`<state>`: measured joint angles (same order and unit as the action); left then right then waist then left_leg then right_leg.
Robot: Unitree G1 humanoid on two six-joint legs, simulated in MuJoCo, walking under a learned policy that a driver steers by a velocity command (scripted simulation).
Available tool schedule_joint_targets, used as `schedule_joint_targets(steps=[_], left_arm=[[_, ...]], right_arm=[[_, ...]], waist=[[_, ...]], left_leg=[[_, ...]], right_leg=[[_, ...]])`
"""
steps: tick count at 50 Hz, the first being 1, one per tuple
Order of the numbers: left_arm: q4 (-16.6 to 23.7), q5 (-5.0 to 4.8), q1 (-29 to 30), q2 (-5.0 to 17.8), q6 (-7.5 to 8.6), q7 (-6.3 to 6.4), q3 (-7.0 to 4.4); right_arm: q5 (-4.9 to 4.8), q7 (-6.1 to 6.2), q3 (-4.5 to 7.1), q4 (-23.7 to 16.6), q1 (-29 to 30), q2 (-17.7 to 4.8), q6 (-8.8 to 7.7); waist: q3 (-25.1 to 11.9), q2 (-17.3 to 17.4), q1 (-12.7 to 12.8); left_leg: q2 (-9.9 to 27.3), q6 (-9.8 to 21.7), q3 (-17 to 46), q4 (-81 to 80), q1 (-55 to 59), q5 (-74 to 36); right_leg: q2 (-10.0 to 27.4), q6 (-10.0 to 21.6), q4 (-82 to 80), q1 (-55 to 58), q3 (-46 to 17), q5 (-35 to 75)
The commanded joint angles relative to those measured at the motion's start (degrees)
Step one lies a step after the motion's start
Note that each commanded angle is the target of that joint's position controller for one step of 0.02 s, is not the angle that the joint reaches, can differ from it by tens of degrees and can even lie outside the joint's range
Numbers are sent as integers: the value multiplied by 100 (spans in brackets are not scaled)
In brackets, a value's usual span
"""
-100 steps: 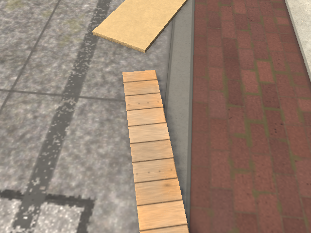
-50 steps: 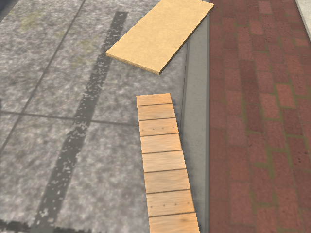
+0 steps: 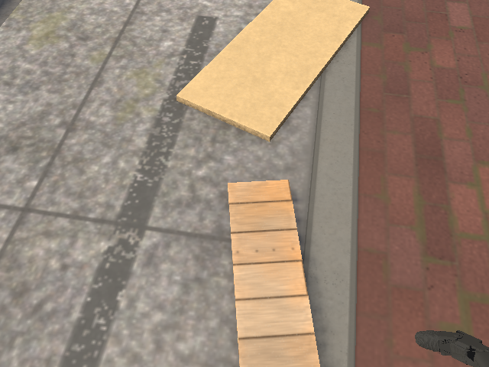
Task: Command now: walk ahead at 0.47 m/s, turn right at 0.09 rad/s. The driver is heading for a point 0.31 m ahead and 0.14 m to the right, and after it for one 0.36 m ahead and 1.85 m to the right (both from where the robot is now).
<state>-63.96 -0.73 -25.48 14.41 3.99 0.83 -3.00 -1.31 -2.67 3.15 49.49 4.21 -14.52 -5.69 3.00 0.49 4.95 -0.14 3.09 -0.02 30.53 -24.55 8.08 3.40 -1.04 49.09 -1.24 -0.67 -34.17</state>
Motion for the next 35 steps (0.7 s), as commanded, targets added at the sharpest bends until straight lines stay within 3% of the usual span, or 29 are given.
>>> schedule_joint_targets(steps=[1,2,3,4,6,8,10,11,13,16,18,20,21,22,23,24,25,26,27,28,30,33,35], left_arm=[[529,-353,-200,258,392,-20,53],[744,-365,515,536,443,14,0],[778,-278,733,600,403,87,-34],[807,-184,698,574,337,118,-83],[884,-164,601,293,162,56,-80],[1130,-155,907,96,59,17,-21],[1402,-95,1363,137,41,-13,2],[1510,-88,1553,242,70,-40,-20],[1692,-54,1984,134,104,-113,39],[2013,-59,2652,56,80,-251,98],[2221,-90,2871,151,72,-338,73],[2300,-84,2597,375,70,-410,-36],[2248,-107,2123,602,70,-444,-143],[2016,-156,1320,831,60,-447,-322],[1851,-121,301,1149,-49,-348,-537],[1823,-126,13,1398,-110,-225,-599],[1930,26,429,1139,-58,-188,-425],[2089,60,879,974,16,-179,-359],[2155,26,1178,838,90,-219,-312],[2200,1,1437,684,130,-251,-273],[2326,20,1769,582,122,-228,-242],[2283,-38,1419,921,94,-85,-365],[2289,-46,1258,1062,37,-11,-427]], right_arm=[[78,-23,303,577,-2563,-1084,62],[58,-10,224,480,-2094,-762,15],[110,-16,149,367,-1549,-622,-36],[176,-25,96,351,-1283,-460,-89],[218,-11,10,536,-1305,-197,-118],[199,77,23,657,-1445,-343,-127],[246,170,36,673,-1529,-486,-138],[255,210,16,647,-1506,-480,-144],[262,285,8,624,-1585,-599,-137],[188,370,20,739,-2149,-786,-107],[161,404,29,723,-2284,-849,-9],[187,466,62,607,-2237,-988,101],[239,509,54,517,-2291,-957,166],[222,512,5,408,-2478,-792,183],[149,446,-9,283,-2206,-996,69],[117,302,-110,56,-1992,-700,-61],[16,156,-46,-164,-1704,-896,-256],[-76,90,-11,-362,-1280,-951,-343],[-47,95,-22,-428,-1190,-820,-360],[52,146,3,-389,-1244,-753,-325],[81,203,41,-341,-1480,-677,-177],[235,254,-9,-495,-1105,-474,-68],[232,253,-77,-614,-748,-381,-45]], waist=[[-1908,1104,-1096],[-1203,682,-1088],[-920,75,-831],[-772,137,-607],[-571,433,-363],[-277,418,-313],[-75,220,-362],[32,113,-372],[87,92,-487],[60,63,-738],[12,90,-711],[-367,440,-433],[-702,522,-196],[-1324,325,61],[-1785,135,662],[-2093,-1136,622],[-2169,-1102,349],[-1489,-707,190],[-990,-57,-118],[-697,208,-362],[-459,63,-670],[-332,-156,-575],[-300,-366,-453]], left_leg=[[2242,1608,3856,-1262,4938,-43],[2015,1344,2895,-1278,4130,-394],[1848,1136,2249,-1365,3220,-995],[1706,1074,1819,-1428,2592,-1547],[1478,873,1218,-1619,2005,-1915],[1490,873,830,-1922,1655,-2073],[1410,852,426,-2192,1543,-2306],[1195,740,104,-2276,1411,-2333],[894,462,-429,-2348,1242,-2634],[1092,336,-593,-2293,1890,-3102],[1261,312,-720,-1826,2541,-4029],[1382,292,-872,-929,2926,-5709],[1345,240,-964,-59,2851,-6461],[1139,-39,-992,1100,1575,-6492],[700,-233,-1055,2547,343,-4917],[-211,-357,-628,4571,-1114,81],[-172,-50,570,5064,-1568,1529],[52,97,705,4754,-1828,1313],[277,165,708,4185,-1609,1227],[438,169,636,3661,-1250,1246],[540,79,525,2874,-534,1241],[353,-252,226,1827,-324,297],[199,-395,156,988,-199,-255]], right_leg=[[-335,220,3788,-4402,-685,107],[-70,299,3856,-4561,-525,574],[205,291,3662,-4239,-474,1039],[363,294,3353,-3960,-538,1418],[512,390,3133,-3775,-561,1614],[578,389,2854,-4109,-525,1716],[519,332,2219,-4379,-499,2289],[427,321,1525,-4267,-455,2809],[227,355,317,-3779,-19,3584],[20,459,-394,-3653,443,3773],[-189,608,-776,-3698,669,3312],[-537,804,-829,-3143,945,2689],[-784,961,-844,-2402,1110,2525],[-826,1287,-836,-556,756,2617],[-438,1614,-1438,963,-241,2187],[882,2294,-2558,1967,-2874,898],[1117,2258,-3252,1818,-4030,276],[1135,2062,-3477,1097,-3736,491],[979,1920,-3555,281,-3256,1089],[785,1756,-3626,-397,-2757,1586],[431,1581,-3764,-1410,-2084,1849],[255,1610,-3863,-1997,-1676,1995],[170,1513,-3782,-2177,-1555,1921]])
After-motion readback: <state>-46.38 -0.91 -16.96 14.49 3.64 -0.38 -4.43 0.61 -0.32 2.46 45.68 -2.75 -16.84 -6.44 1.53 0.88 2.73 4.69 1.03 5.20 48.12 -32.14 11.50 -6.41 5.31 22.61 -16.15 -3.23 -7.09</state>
